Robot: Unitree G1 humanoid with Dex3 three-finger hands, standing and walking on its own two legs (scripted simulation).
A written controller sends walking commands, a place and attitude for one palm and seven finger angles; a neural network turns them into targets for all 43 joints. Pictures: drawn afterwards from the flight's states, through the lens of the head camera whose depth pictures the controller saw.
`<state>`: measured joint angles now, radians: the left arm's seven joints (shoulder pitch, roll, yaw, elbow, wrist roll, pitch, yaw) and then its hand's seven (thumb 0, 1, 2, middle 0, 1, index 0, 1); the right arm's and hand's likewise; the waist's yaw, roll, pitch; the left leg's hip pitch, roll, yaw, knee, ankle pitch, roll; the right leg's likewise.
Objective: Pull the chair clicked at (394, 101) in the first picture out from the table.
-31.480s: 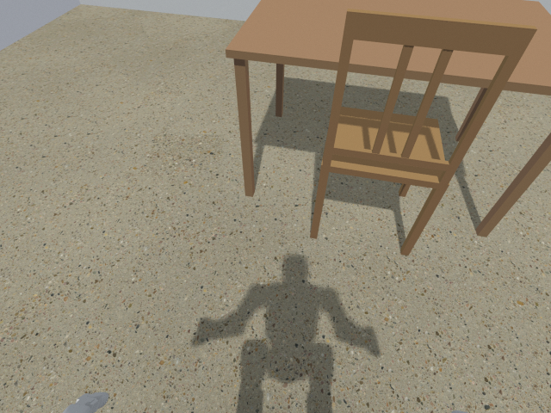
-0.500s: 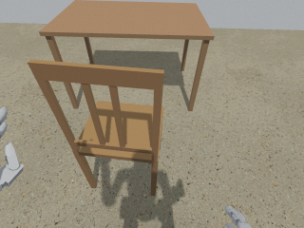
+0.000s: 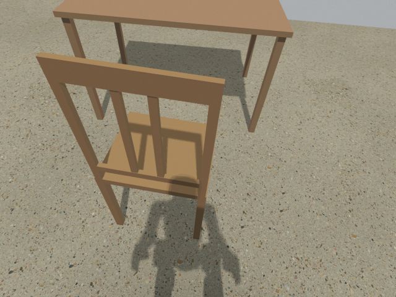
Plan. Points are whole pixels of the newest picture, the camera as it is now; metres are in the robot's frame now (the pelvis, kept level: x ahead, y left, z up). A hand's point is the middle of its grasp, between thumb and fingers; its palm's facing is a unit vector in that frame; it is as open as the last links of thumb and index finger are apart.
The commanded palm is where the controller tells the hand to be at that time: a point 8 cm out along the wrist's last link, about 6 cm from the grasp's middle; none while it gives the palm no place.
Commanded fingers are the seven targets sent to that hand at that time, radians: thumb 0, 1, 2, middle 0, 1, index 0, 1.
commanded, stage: let the arm hang, fingers relaxed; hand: left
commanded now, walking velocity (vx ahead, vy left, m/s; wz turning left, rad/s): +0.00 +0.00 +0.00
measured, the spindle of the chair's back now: (126, 137) +0.54 +0.25 -0.07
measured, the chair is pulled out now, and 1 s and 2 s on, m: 0.61 0.61 0.61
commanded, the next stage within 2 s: look to check the result in 0.70 s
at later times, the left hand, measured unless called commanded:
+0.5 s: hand out of the picture -0.03 +0.14 -0.17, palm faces +0.03 -0.99 -0.15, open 7.4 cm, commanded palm none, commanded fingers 0.00 0.90 0.90 -0.20 -0.30 -0.20 -0.30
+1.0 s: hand out of the picture -0.02 +0.14 -0.17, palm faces +0.03 -0.98 -0.17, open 7.4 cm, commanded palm none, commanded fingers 0.00 0.90 0.90 -0.20 -0.30 -0.20 -0.30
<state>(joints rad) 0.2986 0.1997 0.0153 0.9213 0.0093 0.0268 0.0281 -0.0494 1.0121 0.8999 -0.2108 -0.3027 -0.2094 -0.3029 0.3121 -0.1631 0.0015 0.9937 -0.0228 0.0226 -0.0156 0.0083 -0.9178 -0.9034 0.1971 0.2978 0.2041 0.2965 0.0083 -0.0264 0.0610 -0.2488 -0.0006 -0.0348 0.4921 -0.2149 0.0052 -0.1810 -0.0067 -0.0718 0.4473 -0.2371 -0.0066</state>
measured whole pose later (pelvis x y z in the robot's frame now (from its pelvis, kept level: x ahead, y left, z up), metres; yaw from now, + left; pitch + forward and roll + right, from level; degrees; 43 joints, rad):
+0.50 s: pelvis -0.01 -0.01 +0.00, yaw -1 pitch -2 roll +0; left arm 0.35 0.10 -0.02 1.08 0.01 0.01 0.03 0.01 0.91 0.90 -0.20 -0.30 -0.20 -0.30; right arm 0.37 -0.10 0.00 1.09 -0.02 0.00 -0.03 0.00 -0.91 -0.90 0.20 0.30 0.20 0.30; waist 0.00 0.02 0.03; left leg -0.25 0.00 -0.02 0.48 -0.20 0.00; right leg -0.21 -0.01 -0.05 0.48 -0.24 -0.02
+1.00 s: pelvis +0.00 -0.01 +0.00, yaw -1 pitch -1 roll +0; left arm 0.34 0.12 -0.01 1.08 0.00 0.00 0.04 0.01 0.91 0.90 -0.20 -0.30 -0.20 -0.30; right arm 0.35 -0.10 0.00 1.09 -0.01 0.00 -0.04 0.00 -0.91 -0.90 0.19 0.30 0.20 0.30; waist 0.00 0.01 0.05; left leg -0.24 0.01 -0.02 0.47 -0.21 -0.01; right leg -0.20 0.00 -0.06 0.47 -0.25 -0.03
